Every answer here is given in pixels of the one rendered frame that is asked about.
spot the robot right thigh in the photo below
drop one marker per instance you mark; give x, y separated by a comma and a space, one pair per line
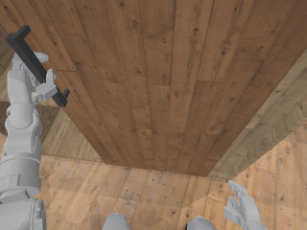
200, 224

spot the robot left upper arm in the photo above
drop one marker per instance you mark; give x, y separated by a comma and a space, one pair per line
26, 214

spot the wardrobe door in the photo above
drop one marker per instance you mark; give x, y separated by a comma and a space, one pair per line
288, 94
163, 85

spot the robot thigh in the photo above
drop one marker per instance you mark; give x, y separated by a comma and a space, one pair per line
200, 224
116, 222

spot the left robot hand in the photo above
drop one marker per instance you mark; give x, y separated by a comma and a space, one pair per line
21, 82

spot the handle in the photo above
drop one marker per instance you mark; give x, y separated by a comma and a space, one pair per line
21, 47

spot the robot left thigh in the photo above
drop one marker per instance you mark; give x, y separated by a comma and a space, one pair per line
116, 222

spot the left robot forearm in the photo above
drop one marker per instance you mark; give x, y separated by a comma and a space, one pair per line
21, 154

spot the right robot forearm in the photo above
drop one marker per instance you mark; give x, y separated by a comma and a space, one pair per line
254, 224

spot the right robot hand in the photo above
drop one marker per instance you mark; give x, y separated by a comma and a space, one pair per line
241, 211

